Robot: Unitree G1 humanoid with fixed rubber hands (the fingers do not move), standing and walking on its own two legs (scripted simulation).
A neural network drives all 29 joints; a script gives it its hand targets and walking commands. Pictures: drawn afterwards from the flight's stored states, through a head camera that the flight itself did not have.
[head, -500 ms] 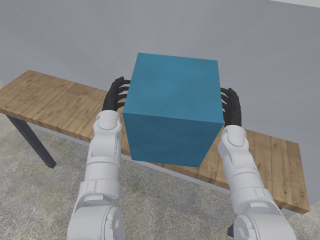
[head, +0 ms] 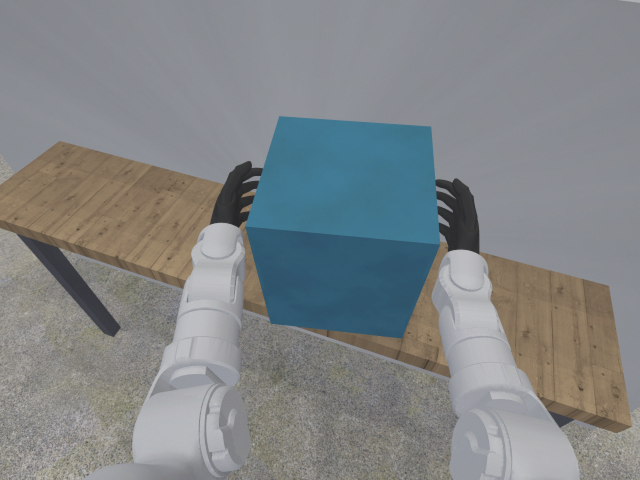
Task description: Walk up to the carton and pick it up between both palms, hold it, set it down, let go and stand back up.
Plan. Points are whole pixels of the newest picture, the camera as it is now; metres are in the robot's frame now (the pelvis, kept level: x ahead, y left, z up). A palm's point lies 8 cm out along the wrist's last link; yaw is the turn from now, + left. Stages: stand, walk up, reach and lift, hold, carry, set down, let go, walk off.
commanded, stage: set down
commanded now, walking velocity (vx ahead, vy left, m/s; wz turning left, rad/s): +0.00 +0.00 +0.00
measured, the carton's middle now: (344, 233) +0.44 -0.04 +0.04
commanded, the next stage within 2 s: none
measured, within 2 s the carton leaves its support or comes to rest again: rests again in 1.20 s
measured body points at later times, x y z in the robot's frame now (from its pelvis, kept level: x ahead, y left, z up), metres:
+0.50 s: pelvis +0.00 +0.00 +0.00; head +0.04 +0.01 +0.45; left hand +0.44 +0.11 +0.08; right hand +0.40 -0.18 +0.08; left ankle -0.01 +0.11 -0.75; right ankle -0.03 -0.10 -0.75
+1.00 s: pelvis +0.01 +0.00 +0.00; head +0.08 +0.01 +0.44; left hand +0.47 +0.11 +0.06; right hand +0.41 -0.18 +0.05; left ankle -0.01 +0.11 -0.75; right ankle -0.03 -0.11 -0.75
